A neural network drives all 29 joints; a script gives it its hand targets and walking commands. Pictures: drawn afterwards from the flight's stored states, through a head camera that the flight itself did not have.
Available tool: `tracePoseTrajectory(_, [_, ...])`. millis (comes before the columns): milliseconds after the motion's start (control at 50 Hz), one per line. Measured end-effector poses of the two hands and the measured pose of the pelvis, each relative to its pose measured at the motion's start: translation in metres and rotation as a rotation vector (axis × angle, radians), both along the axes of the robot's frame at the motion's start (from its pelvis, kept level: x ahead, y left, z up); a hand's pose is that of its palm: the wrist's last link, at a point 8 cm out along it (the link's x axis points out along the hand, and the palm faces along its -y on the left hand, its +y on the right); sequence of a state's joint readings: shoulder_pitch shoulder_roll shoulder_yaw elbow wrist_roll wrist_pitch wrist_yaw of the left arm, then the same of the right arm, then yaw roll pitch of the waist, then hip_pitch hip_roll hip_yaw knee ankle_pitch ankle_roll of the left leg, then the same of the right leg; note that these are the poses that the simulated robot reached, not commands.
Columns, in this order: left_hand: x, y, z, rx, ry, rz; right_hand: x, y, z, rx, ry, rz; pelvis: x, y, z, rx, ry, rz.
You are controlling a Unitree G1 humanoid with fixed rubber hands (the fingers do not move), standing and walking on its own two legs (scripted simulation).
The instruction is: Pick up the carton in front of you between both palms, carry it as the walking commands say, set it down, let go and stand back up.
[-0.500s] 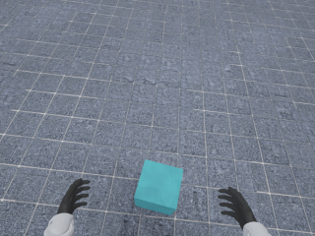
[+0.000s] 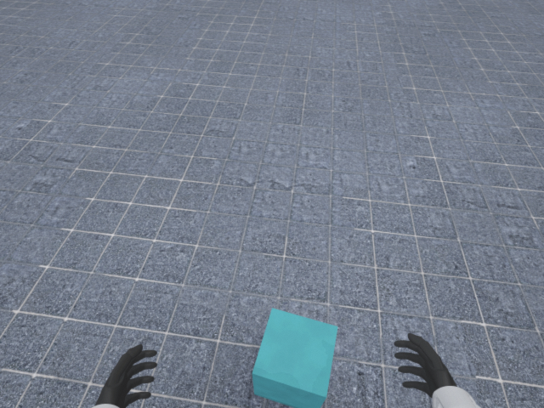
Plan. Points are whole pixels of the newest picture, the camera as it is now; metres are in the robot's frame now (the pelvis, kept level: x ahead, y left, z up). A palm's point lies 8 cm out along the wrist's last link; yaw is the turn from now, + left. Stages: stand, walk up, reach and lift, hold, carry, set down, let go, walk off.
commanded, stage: let go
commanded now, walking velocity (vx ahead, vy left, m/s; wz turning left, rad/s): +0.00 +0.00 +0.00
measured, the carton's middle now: (294, 362) +0.38 -0.08 -0.65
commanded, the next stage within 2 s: stand in 0.06 s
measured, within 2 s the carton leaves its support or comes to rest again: neither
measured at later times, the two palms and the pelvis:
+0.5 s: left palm out of the picture +0.10 +0.25 -0.08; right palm out of the picture +0.12 -0.30 -0.11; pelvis -0.01 -0.03 +0.00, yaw +2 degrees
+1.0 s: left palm out of the picture +0.08 +0.25 -0.09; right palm out of the picture +0.08 -0.32 -0.11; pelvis -0.02 -0.04 +0.00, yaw +2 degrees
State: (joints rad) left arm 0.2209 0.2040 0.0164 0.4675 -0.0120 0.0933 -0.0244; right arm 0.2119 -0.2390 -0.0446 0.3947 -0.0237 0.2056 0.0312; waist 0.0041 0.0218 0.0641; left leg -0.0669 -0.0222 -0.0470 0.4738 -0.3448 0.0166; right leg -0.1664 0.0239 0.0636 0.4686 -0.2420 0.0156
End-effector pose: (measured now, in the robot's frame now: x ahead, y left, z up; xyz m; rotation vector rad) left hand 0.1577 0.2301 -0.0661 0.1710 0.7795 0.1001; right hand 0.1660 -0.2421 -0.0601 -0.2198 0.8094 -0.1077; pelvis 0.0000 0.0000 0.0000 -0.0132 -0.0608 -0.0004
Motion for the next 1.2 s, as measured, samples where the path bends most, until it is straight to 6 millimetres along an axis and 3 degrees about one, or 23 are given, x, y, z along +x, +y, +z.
tracePoseTrajectory(80, [-0.002, -0.007, -0.001, 0.013, 0.006, 0.000, -0.004, -0.008, -0.002, 0.006, -0.003, -0.009, -0.003, -0.008, 0.000, 0.003, 0.001, 0.003])
tracePoseTrajectory(280, [-0.042, 0.028, -0.009, 0.174, 0.102, 0.103, -0.024, -0.046, -0.032, -0.028, 0.013, -0.024, -0.004, -0.023, -0.005, 0.010, 0.034, 0.021])
tracePoseTrajectory(420, [-0.057, 0.026, -0.012, 0.188, 0.145, 0.132, -0.041, -0.057, -0.045, -0.046, 0.087, -0.021, -0.005, -0.031, -0.004, 0.014, 0.035, 0.031])
tracePoseTrajectory(680, [-0.067, 0.011, -0.025, 0.150, 0.186, 0.130, -0.062, -0.070, -0.049, -0.077, 0.149, -0.031, -0.009, -0.038, -0.003, 0.016, 0.024, 0.035])
tracePoseTrajectory(1200, [-0.088, 0.026, -0.027, 0.158, 0.238, 0.125, -0.095, -0.075, -0.049, -0.102, 0.212, -0.051, -0.024, -0.032, 0.001, 0.019, 0.004, 0.022])
